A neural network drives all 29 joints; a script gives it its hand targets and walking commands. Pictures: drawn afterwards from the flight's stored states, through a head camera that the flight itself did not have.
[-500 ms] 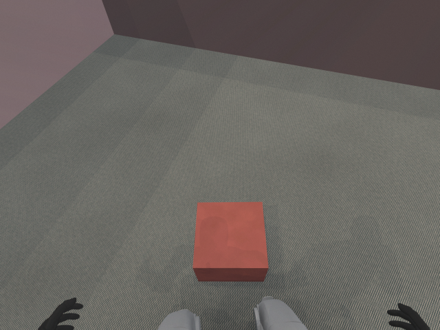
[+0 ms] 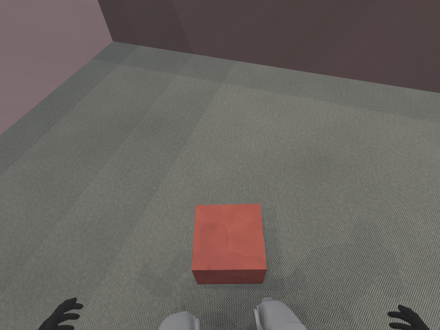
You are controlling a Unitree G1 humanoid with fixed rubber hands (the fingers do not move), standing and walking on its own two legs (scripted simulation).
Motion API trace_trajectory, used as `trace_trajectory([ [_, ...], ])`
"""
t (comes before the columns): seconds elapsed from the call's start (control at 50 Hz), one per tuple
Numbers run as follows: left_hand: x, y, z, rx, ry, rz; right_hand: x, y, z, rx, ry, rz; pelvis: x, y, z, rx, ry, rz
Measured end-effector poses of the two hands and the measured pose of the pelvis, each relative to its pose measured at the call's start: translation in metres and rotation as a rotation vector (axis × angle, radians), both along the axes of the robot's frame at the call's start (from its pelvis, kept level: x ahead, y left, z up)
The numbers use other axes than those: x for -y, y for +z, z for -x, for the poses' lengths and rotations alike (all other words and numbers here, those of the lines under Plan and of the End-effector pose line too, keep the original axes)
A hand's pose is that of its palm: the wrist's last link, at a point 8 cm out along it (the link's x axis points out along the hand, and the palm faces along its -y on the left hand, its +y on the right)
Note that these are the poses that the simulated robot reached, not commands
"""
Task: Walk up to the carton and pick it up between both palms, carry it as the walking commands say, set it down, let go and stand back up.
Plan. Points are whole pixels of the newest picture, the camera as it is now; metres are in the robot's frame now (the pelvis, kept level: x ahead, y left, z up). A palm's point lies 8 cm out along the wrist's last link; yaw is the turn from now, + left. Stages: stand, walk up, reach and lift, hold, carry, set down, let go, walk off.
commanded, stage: walk up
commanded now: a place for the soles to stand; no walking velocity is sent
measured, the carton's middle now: (228, 244) +0.51 +0.01 -0.61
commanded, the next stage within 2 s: none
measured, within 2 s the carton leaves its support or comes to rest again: neither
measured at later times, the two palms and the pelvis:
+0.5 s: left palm out of the picture +0.12 +0.34 -0.06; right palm out of the picture +0.09 -0.32 -0.10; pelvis -0.01 +0.01 +0.00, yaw -1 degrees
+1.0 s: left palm out of the picture +0.12 +0.34 -0.06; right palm out of the picture +0.08 -0.32 -0.10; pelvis -0.01 +0.01 +0.00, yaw -1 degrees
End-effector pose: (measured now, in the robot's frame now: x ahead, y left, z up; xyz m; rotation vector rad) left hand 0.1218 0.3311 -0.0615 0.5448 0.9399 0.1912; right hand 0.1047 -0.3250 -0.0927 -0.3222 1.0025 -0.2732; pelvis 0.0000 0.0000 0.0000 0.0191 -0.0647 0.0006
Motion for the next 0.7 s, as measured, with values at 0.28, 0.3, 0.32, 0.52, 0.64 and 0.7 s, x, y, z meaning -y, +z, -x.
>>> trace_trajectory([
  [0.28,-0.004,0.001,-0.005,0.007,-0.014,0.001,-0.004,-0.002,0.01,-0.013,-0.022,-0.002,-0.006,0.0,0.002,0.006,-0.008,0.0],
  [0.3,-0.003,0.001,-0.005,0.009,-0.016,0.001,-0.003,-0.002,0.011,-0.013,-0.022,-0.003,-0.005,0.0,0.002,0.006,-0.008,-0.001],
  [0.32,-0.002,0.002,-0.005,0.012,-0.017,0.001,-0.003,-0.002,0.011,-0.012,-0.021,-0.004,-0.005,0.0,0.003,0.006,-0.008,-0.001],
  [0.52,-0.007,0.001,-0.003,0.004,-0.015,0.002,-0.007,-0.003,0.016,-0.014,-0.029,-0.004,-0.009,0.0,0.005,0.011,-0.011,-0.001],
  [0.64,-0.003,0.002,-0.003,0.017,-0.019,0.002,-0.004,-0.003,0.015,-0.014,-0.026,-0.006,-0.006,0.0,0.005,0.012,-0.013,-0.003],
  [0.7,-0.005,0.003,0.0,0.017,-0.015,0.001,-0.006,-0.004,0.015,-0.015,-0.024,-0.007,-0.008,0.0,0.007,0.014,-0.013,-0.004],
])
